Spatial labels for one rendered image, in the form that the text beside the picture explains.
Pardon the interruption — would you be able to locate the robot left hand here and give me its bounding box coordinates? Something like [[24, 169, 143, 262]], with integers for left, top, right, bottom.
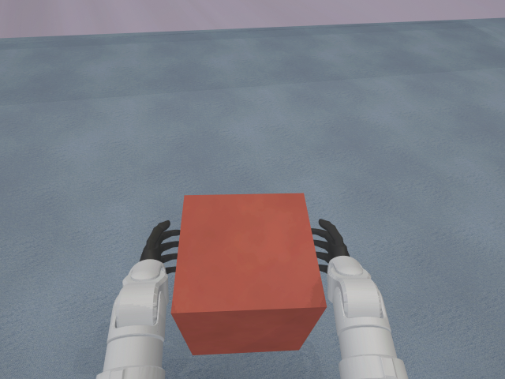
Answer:
[[140, 220, 180, 274]]

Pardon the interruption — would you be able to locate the carton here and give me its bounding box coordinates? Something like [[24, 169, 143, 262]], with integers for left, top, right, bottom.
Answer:
[[171, 193, 327, 355]]

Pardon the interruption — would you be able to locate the robot right forearm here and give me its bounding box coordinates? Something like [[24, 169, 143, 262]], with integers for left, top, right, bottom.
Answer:
[[327, 256, 408, 379]]

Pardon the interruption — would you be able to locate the robot right hand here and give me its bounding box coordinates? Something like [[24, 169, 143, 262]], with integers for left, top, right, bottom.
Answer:
[[311, 219, 350, 273]]

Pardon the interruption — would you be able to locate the robot left forearm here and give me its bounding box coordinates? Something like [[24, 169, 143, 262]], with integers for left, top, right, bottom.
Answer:
[[96, 259, 169, 379]]

